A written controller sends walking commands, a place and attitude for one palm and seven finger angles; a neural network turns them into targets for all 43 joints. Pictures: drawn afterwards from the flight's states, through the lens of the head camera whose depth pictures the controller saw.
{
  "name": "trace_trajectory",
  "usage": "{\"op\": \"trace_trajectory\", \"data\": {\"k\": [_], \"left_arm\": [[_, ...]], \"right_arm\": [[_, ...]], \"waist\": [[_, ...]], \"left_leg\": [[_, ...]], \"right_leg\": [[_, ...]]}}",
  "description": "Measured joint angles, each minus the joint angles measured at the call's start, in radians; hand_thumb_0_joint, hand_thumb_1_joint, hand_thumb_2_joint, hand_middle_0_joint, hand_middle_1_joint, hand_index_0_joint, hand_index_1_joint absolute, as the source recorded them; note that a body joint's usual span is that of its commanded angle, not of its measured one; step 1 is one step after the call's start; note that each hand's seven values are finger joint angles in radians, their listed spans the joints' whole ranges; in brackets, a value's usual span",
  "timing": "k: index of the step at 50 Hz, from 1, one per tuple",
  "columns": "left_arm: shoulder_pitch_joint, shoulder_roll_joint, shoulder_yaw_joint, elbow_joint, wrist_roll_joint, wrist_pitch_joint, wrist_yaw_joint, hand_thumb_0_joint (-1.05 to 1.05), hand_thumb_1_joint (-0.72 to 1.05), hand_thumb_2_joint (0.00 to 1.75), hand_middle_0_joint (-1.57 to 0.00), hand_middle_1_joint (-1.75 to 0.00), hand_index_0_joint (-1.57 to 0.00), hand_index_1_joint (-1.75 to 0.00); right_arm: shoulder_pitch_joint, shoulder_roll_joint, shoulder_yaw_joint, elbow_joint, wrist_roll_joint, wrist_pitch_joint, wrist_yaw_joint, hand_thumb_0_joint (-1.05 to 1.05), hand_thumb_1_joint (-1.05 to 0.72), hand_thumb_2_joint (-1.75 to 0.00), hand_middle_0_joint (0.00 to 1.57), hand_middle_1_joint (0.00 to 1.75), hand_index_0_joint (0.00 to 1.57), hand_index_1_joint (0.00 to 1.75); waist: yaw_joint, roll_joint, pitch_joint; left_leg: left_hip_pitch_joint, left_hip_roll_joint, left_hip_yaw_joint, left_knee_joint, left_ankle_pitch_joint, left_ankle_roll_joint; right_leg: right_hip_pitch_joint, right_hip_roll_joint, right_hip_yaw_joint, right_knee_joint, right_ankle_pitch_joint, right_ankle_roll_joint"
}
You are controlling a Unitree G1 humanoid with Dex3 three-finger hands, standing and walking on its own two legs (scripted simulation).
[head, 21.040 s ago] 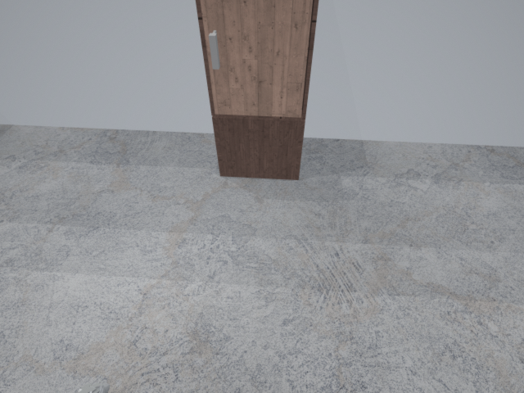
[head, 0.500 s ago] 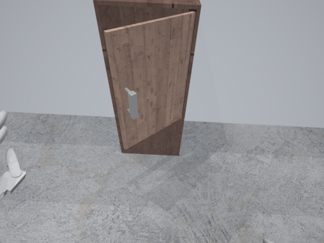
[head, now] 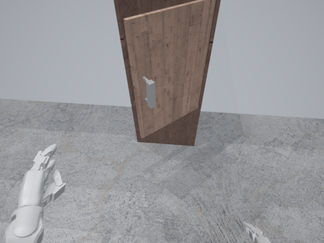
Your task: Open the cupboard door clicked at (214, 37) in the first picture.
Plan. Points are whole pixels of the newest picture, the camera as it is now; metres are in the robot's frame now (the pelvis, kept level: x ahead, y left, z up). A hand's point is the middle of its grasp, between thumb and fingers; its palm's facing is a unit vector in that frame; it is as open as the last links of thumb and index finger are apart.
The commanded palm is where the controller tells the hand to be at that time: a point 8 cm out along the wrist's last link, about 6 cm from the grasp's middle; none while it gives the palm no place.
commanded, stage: let the arm hang, fingers relaxed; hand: left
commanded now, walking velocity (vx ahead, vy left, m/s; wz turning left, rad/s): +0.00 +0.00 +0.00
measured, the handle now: (148, 92) +0.69 +0.09 -0.03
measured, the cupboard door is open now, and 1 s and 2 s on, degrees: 41 41 41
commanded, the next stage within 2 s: look to check the result in 1.00 s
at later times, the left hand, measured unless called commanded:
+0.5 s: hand out of the picture +0.00 +0.17 -0.16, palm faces +0.00 -0.97 -0.25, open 7.2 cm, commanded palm none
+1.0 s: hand out of the picture -0.02 +0.14 -0.16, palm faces +0.03 -0.98 -0.18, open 7.4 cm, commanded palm none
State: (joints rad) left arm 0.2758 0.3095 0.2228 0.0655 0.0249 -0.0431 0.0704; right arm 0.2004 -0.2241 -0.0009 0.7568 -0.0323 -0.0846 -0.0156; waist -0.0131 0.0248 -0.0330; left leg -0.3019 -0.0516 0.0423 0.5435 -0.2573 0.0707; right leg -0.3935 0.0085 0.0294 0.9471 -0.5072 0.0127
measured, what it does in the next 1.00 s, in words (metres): steps on the spot: right foot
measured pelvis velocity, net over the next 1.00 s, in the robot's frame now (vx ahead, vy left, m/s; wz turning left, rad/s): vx -0.02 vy -0.03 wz -0.01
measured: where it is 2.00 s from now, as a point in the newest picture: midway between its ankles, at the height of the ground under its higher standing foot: outside the picture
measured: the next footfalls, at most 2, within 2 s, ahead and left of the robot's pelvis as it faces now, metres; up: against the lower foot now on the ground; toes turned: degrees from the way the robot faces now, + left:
right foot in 0.16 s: +0.05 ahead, -0.13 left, +0.00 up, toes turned -1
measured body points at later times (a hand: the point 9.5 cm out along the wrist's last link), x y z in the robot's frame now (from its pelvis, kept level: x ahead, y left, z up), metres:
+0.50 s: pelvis -0.01 -0.03 +0.01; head +0.01 -0.04 +0.46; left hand +0.00 +0.22 -0.14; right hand -0.05 -0.25 -0.15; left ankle +0.02 +0.08 -0.73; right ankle +0.01 -0.13 -0.73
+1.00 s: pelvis -0.02 -0.03 +0.01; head -0.01 -0.04 +0.46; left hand -0.02 +0.19 -0.15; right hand -0.03 -0.25 -0.16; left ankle +0.02 +0.08 -0.73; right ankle +0.01 -0.13 -0.73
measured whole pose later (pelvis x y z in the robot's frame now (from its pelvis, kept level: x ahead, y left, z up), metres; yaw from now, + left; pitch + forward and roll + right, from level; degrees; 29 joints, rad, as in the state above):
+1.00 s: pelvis -0.02 -0.03 +0.01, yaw +0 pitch -2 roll +0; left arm 0.26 0.13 0.01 1.14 0.02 0.01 0.02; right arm 0.28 -0.15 -0.01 1.14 -0.02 0.01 -0.02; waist 0.00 0.02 0.03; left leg -0.21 -0.01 0.02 0.41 -0.17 0.01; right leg -0.20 0.02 -0.01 0.43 -0.19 -0.03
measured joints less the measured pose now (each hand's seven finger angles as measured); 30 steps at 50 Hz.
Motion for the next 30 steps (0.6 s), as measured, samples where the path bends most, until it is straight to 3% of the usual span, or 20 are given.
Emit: {"op": "trace_trajectory", "data": {"k": [2,4,8,10,14,21,30], "left_arm": [[-0.059,-0.037,-0.07,0.219,0.004,0.067,-0.023,0.01,0.91,0.9,-0.2,-0.3,-0.19,-0.3],[-0.078,-0.076,-0.132,0.4,0.004,0.106,-0.042,0.01,0.91,0.9,-0.2,-0.3,-0.19,-0.3],[-0.035,-0.149,-0.23,0.655,0.003,0.111,-0.072,0.01,0.91,0.9,-0.2,-0.3,-0.19,-0.3],[-0.036,-0.176,-0.198,0.727,-0.024,0.079,-0.05,-0.03,0.97,0.9,-0.21,-0.3,-0.2,-0.3],[-0.043,-0.143,-0.2,0.829,-0.008,0.063,-0.053,-0.07,1.01,0.9,-0.22,-0.3,-0.21,-0.3],[-0.037,-0.107,-0.207,0.989,-0.014,0.062,-0.049,-0.02,0.95,0.9,-0.21,-0.3,-0.2,-0.3],[-0.027,-0.124,-0.213,1.065,-0.015,0.06,-0.046,0.0,0.92,0.9,-0.2,-0.3,-0.2,-0.3]], "right_arm": [[-0.009,0.002,0.004,0.025,-0.007,0.031,0.006,0.01,-0.91,-0.9,0.21,0.3,0.21,0.3],[-0.011,0.011,0.009,0.051,-0.008,0.053,0.011,0.0,-0.91,-0.9,0.21,0.3,0.21,0.3],[0.003,0.03,0.013,0.112,0.004,0.081,0.016,0.0,-0.91,-0.9,0.21,0.3,0.21,0.3],[0.018,0.033,0.002,0.157,0.012,0.097,0.016,0.0,-0.91,-0.9,0.2,0.3,0.21,0.3],[0.07,0.038,-0.011,0.255,0.007,0.124,0.011,0.0,-0.91,-0.9,0.2,0.3,0.2,0.3],[0.117,0.053,-0.006,0.354,0.014,0.11,-0.003,0.0,-0.91,-0.9,0.2,0.3,0.2,0.3],[0.099,0.073,-0.001,0.388,0.015,0.105,-0.004,0.0,-0.91,-0.9,0.2,0.3,0.2,0.3]], "waist": [[-0.009,-0.007,0.014],[-0.014,-0.03,0.033],[-0.01,-0.084,0.072],[-0.015,-0.071,0.099],[-0.008,-0.039,0.104],[-0.005,-0.02,0.105],[0.003,0.002,0.089]], "left_leg": [[0.006,-0.008,0.0,-0.017,0.015,0.0],[0.017,-0.01,0.013,-0.028,0.021,-0.007],[0.011,-0.002,0.046,0.019,-0.007,-0.031],[0.001,0.019,0.018,0.051,-0.022,-0.044],[0.009,0.047,-0.03,0.022,0.001,-0.058],[0.07,0.055,-0.026,-0.077,0.046,-0.062],[0.1,0.05,-0.02,-0.127,0.079,-0.06]], "right_leg": [[-0.039,-0.004,0.019,0.063,-0.012,0.012],[-0.042,-0.018,0.021,0.027,0.008,0.018],[0.066,-0.038,0.025,-0.297,0.197,-0.003],[0.077,-0.019,-0.006,-0.306,0.221,-0.027],[0.122,0.009,-0.055,-0.385,0.231,-0.042],[0.183,0.018,-0.05,-0.492,0.287,-0.042],[0.205,0.014,-0.044,-0.529,0.313,-0.04]]}}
